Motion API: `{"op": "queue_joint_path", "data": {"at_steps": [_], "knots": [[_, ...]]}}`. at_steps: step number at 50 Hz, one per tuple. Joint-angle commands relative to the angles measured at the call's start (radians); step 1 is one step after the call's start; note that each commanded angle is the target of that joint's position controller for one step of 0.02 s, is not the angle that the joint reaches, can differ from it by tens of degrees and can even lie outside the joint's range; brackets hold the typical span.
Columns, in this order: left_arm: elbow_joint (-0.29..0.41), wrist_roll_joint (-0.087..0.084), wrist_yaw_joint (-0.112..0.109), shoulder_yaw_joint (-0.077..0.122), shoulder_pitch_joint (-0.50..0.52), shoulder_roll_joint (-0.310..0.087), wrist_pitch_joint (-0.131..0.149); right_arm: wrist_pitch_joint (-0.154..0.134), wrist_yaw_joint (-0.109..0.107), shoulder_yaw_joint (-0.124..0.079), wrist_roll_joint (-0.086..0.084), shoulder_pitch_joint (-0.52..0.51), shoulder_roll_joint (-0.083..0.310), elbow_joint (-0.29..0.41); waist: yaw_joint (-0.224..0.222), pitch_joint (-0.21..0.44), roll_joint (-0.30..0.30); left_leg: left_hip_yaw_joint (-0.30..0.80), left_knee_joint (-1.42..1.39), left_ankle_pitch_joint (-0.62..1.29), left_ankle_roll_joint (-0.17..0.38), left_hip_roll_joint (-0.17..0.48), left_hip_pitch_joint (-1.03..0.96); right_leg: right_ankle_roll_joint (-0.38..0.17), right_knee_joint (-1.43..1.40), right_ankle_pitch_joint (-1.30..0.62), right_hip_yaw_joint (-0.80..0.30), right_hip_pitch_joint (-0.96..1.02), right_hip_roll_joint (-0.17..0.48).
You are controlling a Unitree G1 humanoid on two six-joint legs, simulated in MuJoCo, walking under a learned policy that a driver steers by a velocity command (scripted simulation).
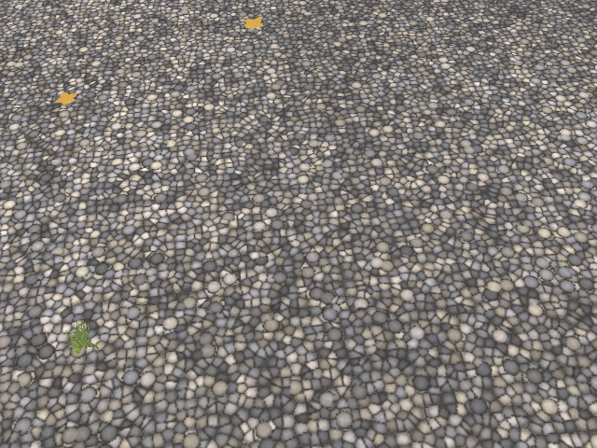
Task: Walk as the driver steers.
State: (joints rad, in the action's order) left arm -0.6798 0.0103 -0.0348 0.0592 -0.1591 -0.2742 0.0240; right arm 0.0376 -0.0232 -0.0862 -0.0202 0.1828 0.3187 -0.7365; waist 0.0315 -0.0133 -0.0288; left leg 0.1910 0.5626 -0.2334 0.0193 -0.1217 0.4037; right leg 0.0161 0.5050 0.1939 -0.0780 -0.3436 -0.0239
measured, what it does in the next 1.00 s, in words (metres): steps on the spot, turning left: left foot, then right foot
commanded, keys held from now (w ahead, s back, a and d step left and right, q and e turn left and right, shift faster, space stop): q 0.28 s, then no key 0.72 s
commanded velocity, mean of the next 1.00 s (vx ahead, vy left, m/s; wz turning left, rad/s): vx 0.01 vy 0.00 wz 0.28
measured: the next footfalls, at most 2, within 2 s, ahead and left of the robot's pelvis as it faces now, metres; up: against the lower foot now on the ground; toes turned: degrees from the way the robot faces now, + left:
left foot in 0.38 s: +0.02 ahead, +0.14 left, +0.00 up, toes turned +15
right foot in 0.74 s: +0.07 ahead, -0.10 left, +0.00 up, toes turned +16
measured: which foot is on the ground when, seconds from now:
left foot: up 0.00-0.36, down 0.38-1.00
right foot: down 0.00-0.38, up 0.40-0.72, down 0.74-1.00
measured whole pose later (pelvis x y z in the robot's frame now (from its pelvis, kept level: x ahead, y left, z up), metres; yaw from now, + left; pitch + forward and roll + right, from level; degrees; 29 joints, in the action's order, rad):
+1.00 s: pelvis +0.00 +0.02 +0.00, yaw +16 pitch -1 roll +0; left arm -0.81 0.01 -0.02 0.03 -0.21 -0.24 0.02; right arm 0.02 -0.01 -0.04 0.01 0.18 0.24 -0.82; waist 0.00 -0.03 -0.01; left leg 0.02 0.53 -0.27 0.02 -0.03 0.24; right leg 0.02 0.53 0.30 0.00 -0.21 0.03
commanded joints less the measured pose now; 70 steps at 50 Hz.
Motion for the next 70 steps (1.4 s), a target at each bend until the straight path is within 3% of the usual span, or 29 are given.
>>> {"op": "queue_joint_path", "data": {"at_steps": [1, 2, 3, 4, 5, 7, 9, 12, 16, 18, 19, 20, 21, 22, 23, 24, 25, 28, 30, 34, 36, 37, 38, 39, 40, 41, 43, 53, 70], "knots": [[0.069, 0.054, -0.001, 0.064, -0.054, -0.212, 0.006, -0.028, 0.002, -0.026, 0.012, 0.012, 0.115, 0.106, -0.018, 0.119, 0.293, -0.064, 0.409, -0.394, -0.029, 0.029, 0.233, -0.283, -0.209, -0.323, -0.441, 0.210, 0.460], [0.088, 0.043, -0.004, 0.048, -0.015, -0.158, 0.008, -0.026, 0.006, -0.046, 0.006, 0.037, 0.165, 0.086, -0.007, 0.109, 0.208, -0.048, 0.531, -0.340, -0.050, 0.059, 0.225, -0.277, -0.193, -0.338, -0.360, 0.193, 0.419], [0.094, 0.025, -0.005, 0.040, 0.030, -0.127, 0.009, -0.013, 0.004, -0.052, 0.001, 0.061, 0.162, 0.062, 0.010, 0.086, 0.157, -0.063, 0.588, -0.285, -0.071, 0.069, 0.229, -0.228, -0.173, -0.330, -0.249, 0.182, 0.347], [0.098, 0.009, -0.007, 0.036, 0.050, -0.116, 0.008, 0.002, -0.002, -0.051, 0.004, 0.070, 0.146, 0.053, 0.009, 0.074, 0.144, -0.075, 0.637, -0.233, -0.089, 0.077, 0.247, -0.199, -0.161, -0.319, -0.183, 0.190, 0.306], [0.095, 0.004, -0.009, 0.033, 0.050, -0.115, 0.005, 0.012, -0.001, -0.044, 0.003, 0.065, 0.119, 0.059, 0.001, 0.060, 0.149, -0.086, 0.667, -0.203, -0.106, 0.082, 0.256, -0.199, -0.158, -0.362, -0.136, 0.183, 0.291], [0.086, 0.009, -0.013, 0.038, 0.022, -0.125, -0.004, 0.016, 0.005, -0.031, -0.005, 0.016, 0.081, 0.095, -0.023, 0.049, 0.171, -0.134, 0.601, -0.153, -0.124, 0.096, 0.258, -0.207, -0.168, -0.375, -0.064, 0.198, 0.263], [0.075, 0.010, -0.018, 0.047, -0.015, -0.141, -0.014, 0.014, 0.012, -0.021, -0.006, -0.040, 0.063, 0.131, -0.057, 0.069, 0.196, -0.152, 0.497, -0.144, -0.134, 0.120, 0.255, -0.225, -0.164, -0.380, -0.048, 0.262, 0.284], [0.073, 0.004, -0.015, 0.063, -0.010, -0.181, -0.022, 0.013, 0.029, -0.011, -0.001, -0.064, 0.049, 0.162, -0.070, 0.101, 0.215, -0.193, 0.339, -0.157, -0.120, 0.144, 0.135, -0.231, -0.154, -0.387, -0.006, 0.251, 0.310], [0.056, -0.020, 0.003, 0.072, -0.013, -0.201, -0.020, 0.020, 0.043, -0.019, 0.000, -0.050, 0.065, 0.177, -0.065, 0.102, 0.228, -0.243, 0.139, -0.141, -0.070, 0.122, 0.002, -0.222, -0.116, -0.379, 0.007, 0.232, 0.332], [0.044, -0.042, 0.007, 0.066, 0.006, -0.188, -0.020, 0.018, 0.046, -0.023, 0.004, 0.024, 0.058, 0.150, -0.015, 0.106, 0.206, -0.269, -0.110, 0.034, -0.015, 0.089, -0.151, -0.170, -0.035, -0.341, 0.041, 0.185, 0.304], [0.020, -0.038, 0.011, 0.054, -0.045, -0.152, -0.014, 0.016, 0.039, -0.030, 0.008, 0.051, 0.085, 0.144, -0.013, 0.120, 0.139, -0.208, -0.200, 0.188, 0.015, 0.112, -0.294, -0.100, 0.040, -0.239, 0.090, 0.096, 0.266], [0.038, 0.013, 0.020, 0.026, -0.062, -0.073, -0.009, 0.013, 0.022, -0.045, 0.014, 0.073, 0.172, 0.161, -0.042, 0.170, -0.116, 0.088, -0.197, 0.540, 0.085, 0.349, -0.482, 0.006, 0.280, 0.146, 0.187, -0.113, 0.173], [0.071, 0.021, 0.014, 0.024, -0.014, -0.077, -0.010, 0.000, 0.023, -0.040, 0.043, 0.038, 0.198, 0.171, -0.027, 0.157, -0.262, 0.239, -0.177, 0.708, 0.294, 0.537, -0.407, 0.057, 0.454, 0.485, 0.136, -0.262, 0.079], [0.066, 0.002, 0.005, 0.043, 0.032, -0.148, -0.016, -0.018, 0.029, -0.027, 0.054, 0.052, 0.146, 0.167, 0.027, 0.168, -0.160, 0.197, -0.200, 0.614, 0.328, 0.500, -0.352, 0.062, 0.564, 0.481, 0.058, -0.248, 0.100], [0.055, -0.013, 0.003, 0.049, 0.034, -0.156, -0.023, -0.032, 0.031, -0.015, 0.053, 0.017, 0.121, 0.150, 0.001, 0.128, -0.140, 0.116, -0.202, 0.533, 0.276, 0.431, -0.320, 0.057, 0.594, 0.423, 0.040, -0.247, 0.105], [0.030, -0.010, -0.005, 0.051, 0.010, -0.148, -0.030, -0.036, 0.029, -0.015, 0.041, -0.027, 0.122, 0.147, -0.019, 0.109, -0.109, 0.069, -0.206, 0.449, 0.227, 0.380, -0.308, 0.057, 0.582, 0.361, 0.036, -0.252, 0.106], [0.020, -0.004, -0.010, 0.054, -0.002, -0.153, -0.039, -0.038, 0.026, -0.007, 0.026, -0.060, 0.104, 0.146, -0.029, 0.090, -0.117, 0.044, -0.206, 0.468, 0.208, 0.364, -0.284, 0.066, 0.574, 0.306, 0.030, -0.239, 0.108], [-0.006, -0.009, -0.006, 0.044, -0.054, -0.114, -0.041, -0.038, 0.017, 0.011, 0.031, -0.089, 0.061, 0.133, -0.058, 0.111, -0.107, -0.021, -0.207, 0.496, 0.202, 0.321, -0.244, 0.079, 0.510, 0.205, 0.042, -0.138, 0.093], [-0.005, -0.010, -0.003, 0.028, -0.030, -0.084, -0.040, -0.037, 0.014, 0.012, 0.030, -0.091, 0.056, 0.122, -0.041, 0.103, -0.110, -0.025, -0.205, 0.428, 0.196, 0.311, -0.245, 0.076, 0.367, 0.190, 0.046, -0.088, 0.097], [-0.006, -0.014, 0.001, 0.023, -0.015, -0.094, -0.037, -0.031, 0.017, 0.013, 0.032, -0.071, 0.069, 0.090, -0.016, 0.080, -0.116, 0.042, -0.210, 0.286, 0.215, 0.333, -0.228, 0.061, 0.160, 0.192, 0.060, 0.016, 0.082], [-0.029, -0.007, 0.007, 0.017, -0.059, -0.079, -0.030, -0.032, 0.019, 0.026, 0.020, -0.093, 0.044, 0.074, -0.058, 0.061, -0.089, 0.036, -0.195, 0.194, 0.174, 0.303, -0.179, 0.038, -0.065, 0.011, 0.074, 0.136, 0.069], [-0.034, 0.008, 0.009, 0.016, -0.066, -0.094, -0.025, -0.039, 0.021, 0.032, 0.021, -0.061, 0.027, 0.057, -0.057, 0.066, -0.052, 0.028, -0.191, 0.134, 0.127, 0.276, -0.143, 0.022, -0.120, -0.124, 0.039, 0.218, 0.091], [-0.027, 0.015, 0.006, 0.020, -0.074, -0.138, -0.022, -0.047, 0.024, 0.036, 0.037, -0.038, 0.016, 0.049, -0.035, 0.078, 0.016, -0.009, -0.155, 0.052, 0.078, 0.228, -0.106, -0.003, -0.108, -0.289, -0.032, 0.277, 0.162], [-0.048, 0.002, 0.008, 0.035, -0.047, -0.189, -0.021, -0.053, 0.030, 0.030, 0.040, 0.007, 0.016, 0.045, 0.029, 0.066, 0.152, -0.087, -0.170, -0.018, 0.041, 0.156, -0.123, -0.046, -0.053, -0.189, -0.015, 0.211, 0.162], [-0.038, -0.003, 0.017, 0.025, -0.027, -0.127, -0.015, -0.050, 0.028, 0.029, 0.046, -0.046, 0.039, 0.037, -0.019, 0.052, 0.132, -0.110, -0.140, -0.021, 0.011, 0.138, -0.179, -0.057, -0.078, -0.051, -0.009, 0.135, 0.138], [-0.042, 0.007, 0.020, 0.015, -0.023, -0.099, -0.010, -0.045, 0.025, 0.024, 0.039, -0.073, 0.046, 0.038, -0.027, 0.032, 0.122, -0.113, -0.125, -0.019, 0.012, 0.139, -0.185, -0.042, -0.093, 0.009, -0.004, 0.103, 0.128], [-0.048, 0.009, 0.020, 0.009, -0.017, -0.089, 0.001, -0.032, 0.016, 0.026, 0.034, -0.078, 0.031, 0.031, -0.031, 0.013, 0.111, -0.104, -0.118, 0.023, 0.026, 0.146, -0.174, -0.019, -0.092, -0.002, 0.010, 0.096, 0.113], [-0.096, 0.002, 0.004, -0.003, -0.045, -0.078, 0.004, -0.033, 0.005, 0.021, 0.028, -0.026, 0.014, -0.056, -0.036, 0.013, 0.028, -0.107, -0.119, 0.090, 0.012, 0.150, -0.183, -0.020, -0.068, -0.027, 0.028, 0.120, 0.091], [-0.231, -0.004, 0.000, -0.010, -0.061, -0.059, -0.001, -0.032, -0.014, 0.022, 0.022, 0.000, 0.014, -0.210, -0.030, -0.006, 0.031, -0.122, -0.132, 0.135, 0.005, 0.150, -0.221, -0.020, -0.093, -0.047, 0.050, 0.128, 0.064]]}}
